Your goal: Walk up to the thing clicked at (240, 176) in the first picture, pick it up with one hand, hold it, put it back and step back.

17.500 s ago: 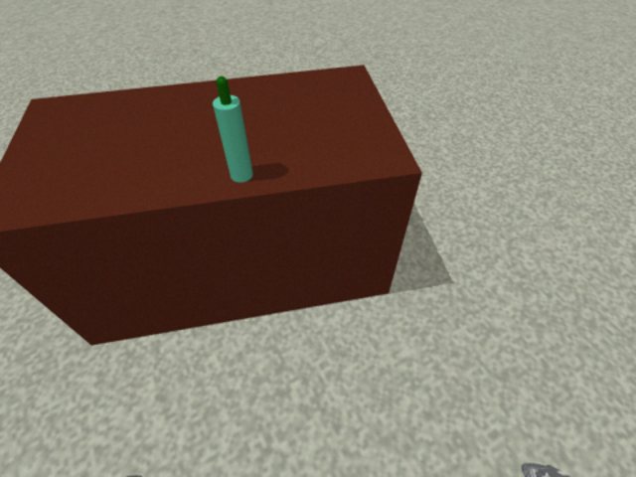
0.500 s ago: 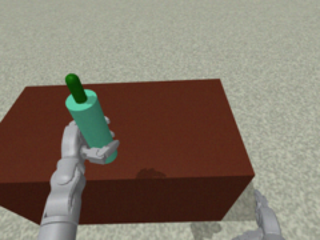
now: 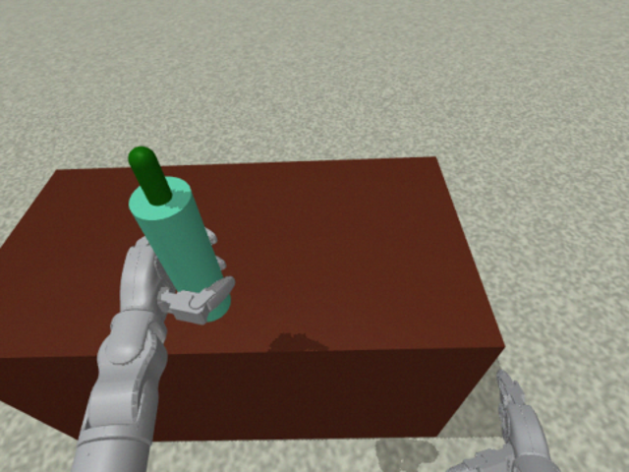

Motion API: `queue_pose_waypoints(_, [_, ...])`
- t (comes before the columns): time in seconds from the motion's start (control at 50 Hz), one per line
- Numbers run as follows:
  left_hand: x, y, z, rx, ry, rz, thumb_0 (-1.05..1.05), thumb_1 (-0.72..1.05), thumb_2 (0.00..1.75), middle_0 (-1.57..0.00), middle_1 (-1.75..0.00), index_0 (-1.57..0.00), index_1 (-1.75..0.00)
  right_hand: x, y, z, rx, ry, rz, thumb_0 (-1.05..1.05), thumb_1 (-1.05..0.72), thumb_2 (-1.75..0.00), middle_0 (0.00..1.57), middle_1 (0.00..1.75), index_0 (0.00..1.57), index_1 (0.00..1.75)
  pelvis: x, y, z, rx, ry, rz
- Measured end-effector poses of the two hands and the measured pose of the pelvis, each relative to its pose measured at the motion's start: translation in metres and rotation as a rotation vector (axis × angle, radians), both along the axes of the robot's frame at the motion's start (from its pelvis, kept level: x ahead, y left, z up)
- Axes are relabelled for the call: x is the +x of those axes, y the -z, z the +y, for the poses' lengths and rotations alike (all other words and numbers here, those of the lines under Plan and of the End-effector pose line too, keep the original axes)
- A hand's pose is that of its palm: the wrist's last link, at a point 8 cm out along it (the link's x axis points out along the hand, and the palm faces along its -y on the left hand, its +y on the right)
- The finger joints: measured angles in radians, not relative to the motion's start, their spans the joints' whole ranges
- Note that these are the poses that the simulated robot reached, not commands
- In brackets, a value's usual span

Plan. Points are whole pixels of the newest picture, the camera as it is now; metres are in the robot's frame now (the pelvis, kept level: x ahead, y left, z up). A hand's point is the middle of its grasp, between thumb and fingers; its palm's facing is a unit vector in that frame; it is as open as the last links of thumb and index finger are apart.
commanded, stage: hold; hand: left
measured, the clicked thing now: (182, 245) +0.31 +0.15 +0.17
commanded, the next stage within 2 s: crouch in 0.06 s
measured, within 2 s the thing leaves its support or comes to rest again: rests again in 1.92 s
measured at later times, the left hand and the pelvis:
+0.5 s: hand (215, 278) +0.33 +0.14 +0.07, palm faces +0.06 -1.00 +0.01, open 8.5 cm; pelvis +0.00 +0.00 +0.00, yaw +0 degrees
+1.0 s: hand (236, 278) +0.38 +0.13 +0.00, palm faces +0.02 -1.00 +0.00, open 8.5 cm; pelvis -0.02 +0.00 -0.03, yaw -1 degrees
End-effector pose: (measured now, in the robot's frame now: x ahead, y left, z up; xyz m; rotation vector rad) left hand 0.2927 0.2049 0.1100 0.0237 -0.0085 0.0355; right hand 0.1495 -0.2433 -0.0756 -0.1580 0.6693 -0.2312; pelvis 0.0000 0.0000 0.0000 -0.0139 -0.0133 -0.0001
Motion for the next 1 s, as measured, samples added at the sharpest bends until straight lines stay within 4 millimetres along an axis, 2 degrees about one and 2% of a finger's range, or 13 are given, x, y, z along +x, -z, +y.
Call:
queue_pose_waypoints(0.22, [0.001, 0.000, -0.009, -0.002, 0.003, 0.012, -0.01, -0.29, 1.14, -0.81, -1.18, -0.84, -1.19, -0.008, 0.004, -0.005, 0.006, 0.021, 0.033, -0.01, 0.52, -0.06, 0.05, 0.05, 0.06, 0.05, 0.001, -0.001, 0.000, 0.001, 0.008, 0.004])
queue_pose_waypoints(0.34, [0.002, 0.007, -0.009, -0.022, -0.017, 0.029, -0.01, -0.29, 1.14, -0.81, -1.18, -0.84, -1.19, -0.002, 0.008, -0.002, 0.007, 0.005, 0.056, -0.01, 0.53, -0.06, 0.05, 0.05, 0.06, 0.05, 0.002, 0.000, -0.002, 0.002, 0.003, 0.010])
queue_pose_waypoints(0.52, [0.018, 0.040, -0.008, -0.035, -0.024, 0.095, -0.01, -0.29, 1.14, -0.81, -1.18, -0.84, -1.19, 0.003, 0.007, 0.003, 0.006, -0.012, 0.043, -0.01, 0.55, -0.05, 0.05, 0.05, 0.06, 0.06, -0.002, 0.002, -0.004, 0.006, -0.001, 0.033])
queue_pose_waypoints(0.78, [0.054, 0.081, -0.014, -0.027, 0.010, 0.099, -0.01, -0.28, 1.14, -0.81, -1.18, -0.84, -1.19, -0.023, 0.002, -0.016, -0.071, -0.007, 0.044, -0.01, 0.54, -0.05, 0.05, 0.05, 0.06, 0.05, -0.014, 0.017, -0.001, 0.005, 0.013, 0.116])
queue_pose_waypoints(1.0, [0.069, 0.107, -0.016, -0.022, 0.014, 0.091, -0.01, -0.28, 1.15, -0.80, -1.18, -0.84, -1.19, -0.030, 0.000, -0.022, -0.110, -0.018, 0.029, -0.01, 0.54, -0.06, 0.05, 0.05, 0.06, 0.05, -0.020, 0.031, 0.000, 0.002, 0.019, 0.182])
